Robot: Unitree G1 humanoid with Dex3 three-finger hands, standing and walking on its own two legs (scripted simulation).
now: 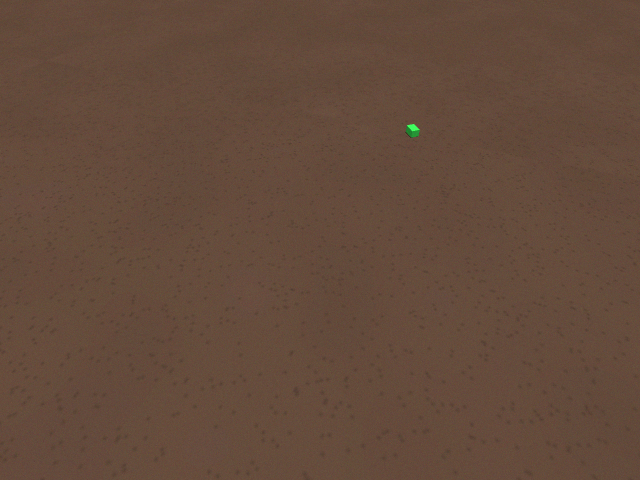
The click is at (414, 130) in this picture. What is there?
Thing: small box
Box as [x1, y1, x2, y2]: [406, 124, 419, 137]
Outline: 407,125 406,132 411,137 418,135 419,129 414,124
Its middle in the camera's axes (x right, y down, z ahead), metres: +0.54 -0.66 +2.31
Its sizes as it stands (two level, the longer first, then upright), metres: 0.069 0.048 0.042
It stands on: the floor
